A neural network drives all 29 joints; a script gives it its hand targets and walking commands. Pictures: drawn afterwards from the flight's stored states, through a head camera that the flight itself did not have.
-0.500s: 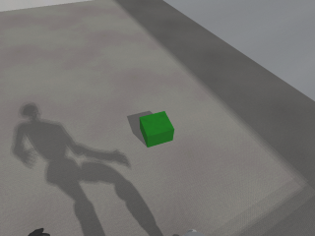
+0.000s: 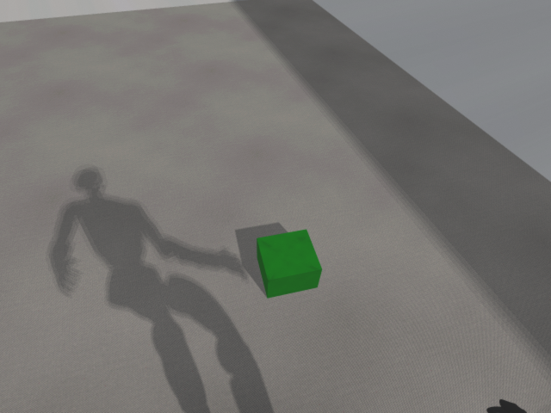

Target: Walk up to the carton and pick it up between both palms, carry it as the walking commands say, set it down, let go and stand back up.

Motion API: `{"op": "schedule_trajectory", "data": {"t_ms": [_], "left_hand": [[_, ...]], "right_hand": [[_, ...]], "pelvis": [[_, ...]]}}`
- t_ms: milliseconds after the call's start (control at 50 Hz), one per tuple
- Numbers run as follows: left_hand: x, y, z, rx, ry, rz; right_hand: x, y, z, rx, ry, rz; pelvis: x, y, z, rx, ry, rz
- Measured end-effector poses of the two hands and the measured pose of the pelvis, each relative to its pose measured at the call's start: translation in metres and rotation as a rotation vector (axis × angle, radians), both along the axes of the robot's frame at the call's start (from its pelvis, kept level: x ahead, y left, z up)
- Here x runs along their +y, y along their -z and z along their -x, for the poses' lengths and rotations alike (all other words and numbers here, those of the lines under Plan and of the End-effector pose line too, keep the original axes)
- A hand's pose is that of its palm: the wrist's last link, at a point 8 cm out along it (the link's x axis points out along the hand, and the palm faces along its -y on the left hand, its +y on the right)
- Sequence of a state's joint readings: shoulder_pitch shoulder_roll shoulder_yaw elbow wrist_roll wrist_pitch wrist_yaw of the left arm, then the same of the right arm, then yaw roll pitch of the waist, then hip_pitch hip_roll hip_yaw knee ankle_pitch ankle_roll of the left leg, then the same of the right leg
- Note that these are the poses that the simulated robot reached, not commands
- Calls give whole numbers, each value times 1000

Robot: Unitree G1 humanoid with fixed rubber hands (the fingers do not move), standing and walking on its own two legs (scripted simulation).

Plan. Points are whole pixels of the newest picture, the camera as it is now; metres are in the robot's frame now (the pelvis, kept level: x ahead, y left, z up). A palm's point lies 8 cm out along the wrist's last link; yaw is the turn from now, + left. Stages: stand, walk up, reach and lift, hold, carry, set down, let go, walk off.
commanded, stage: walk up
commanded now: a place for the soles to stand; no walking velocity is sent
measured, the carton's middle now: (287, 263) +0.80 -0.01 -0.68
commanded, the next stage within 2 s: none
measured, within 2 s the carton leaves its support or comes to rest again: neither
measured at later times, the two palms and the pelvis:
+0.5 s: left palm (80, 352) +0.21 +0.31 -0.05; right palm (515, 352) +0.27 -0.37 -0.08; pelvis +0.17 -0.05 +0.01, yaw +1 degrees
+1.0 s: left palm (140, 278) +0.36 +0.28 -0.08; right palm (485, 306) +0.36 -0.36 -0.10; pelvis +0.26 -0.04 +0.00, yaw +0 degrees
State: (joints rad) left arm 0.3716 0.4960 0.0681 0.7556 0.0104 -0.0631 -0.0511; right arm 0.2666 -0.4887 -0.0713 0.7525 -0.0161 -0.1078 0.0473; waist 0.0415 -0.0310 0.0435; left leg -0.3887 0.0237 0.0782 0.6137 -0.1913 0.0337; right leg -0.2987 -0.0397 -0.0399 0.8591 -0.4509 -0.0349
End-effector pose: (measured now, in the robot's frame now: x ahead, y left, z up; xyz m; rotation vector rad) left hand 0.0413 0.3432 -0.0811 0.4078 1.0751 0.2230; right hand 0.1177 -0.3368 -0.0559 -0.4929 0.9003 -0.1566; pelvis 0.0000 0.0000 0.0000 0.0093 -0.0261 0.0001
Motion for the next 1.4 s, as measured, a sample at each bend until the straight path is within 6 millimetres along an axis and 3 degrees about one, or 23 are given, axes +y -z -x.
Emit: {"op": "schedule_trajectory", "data": {"t_ms": [140,220,280,340,460,540,620,740,840,960,1120,1240,1400], "left_hand": [[-31,-1,-93,-44,83,50],[-46,-13,-147,-91,123,29],[-49,-17,-177,-137,127,-25],[-47,-27,-185,-154,83,-59],[-36,-39,-174,-82,6,-91],[-27,-28,-169,-9,-25,-81],[-24,-3,-187,28,-27,-54],[-46,10,-237,15,0,-6],[-57,15,-261,8,17,-21],[-62,4,-301,-21,25,-19],[-64,-13,-350,-72,22,-10],[-65,-17,-362,-66,9,9],[-65,-12,-349,-13,-18,32]], "right_hand": [[-26,-16,-11,7,89,32],[-48,-5,-14,58,125,21],[-61,14,-28,93,129,6],[-58,26,-57,119,107,-22],[-40,25,-128,125,12,-68],[-27,19,-178,87,-17,-66],[-21,17,-216,23,-15,-22],[-30,9,-227,20,49,-6],[-40,26,-232,63,89,-26],[-27,40,-237,122,116,-81],[-19,35,-254,144,137,-108],[-20,24,-264,152,148,-96],[-19,16,-269,166,152,-81]], "pelvis": [[-13,-9,-47,0,14,-13],[-27,-7,-75,0,15,-11],[-42,4,-98,-2,8,0],[-48,2,-117,-2,-6,10],[-48,-8,-154,5,-24,12],[-42,-8,-178,3,-22,5],[-30,5,-201,-4,-19,5],[-33,1,-223,-8,-16,6],[-43,8,-237,-7,-13,11],[-43,0,-252,-6,-7,4],[-42,-14,-264,-12,-4,2],[-40,-22,-269,-15,-2,5],[-38,-28,-271,-11,-4,9]]}}
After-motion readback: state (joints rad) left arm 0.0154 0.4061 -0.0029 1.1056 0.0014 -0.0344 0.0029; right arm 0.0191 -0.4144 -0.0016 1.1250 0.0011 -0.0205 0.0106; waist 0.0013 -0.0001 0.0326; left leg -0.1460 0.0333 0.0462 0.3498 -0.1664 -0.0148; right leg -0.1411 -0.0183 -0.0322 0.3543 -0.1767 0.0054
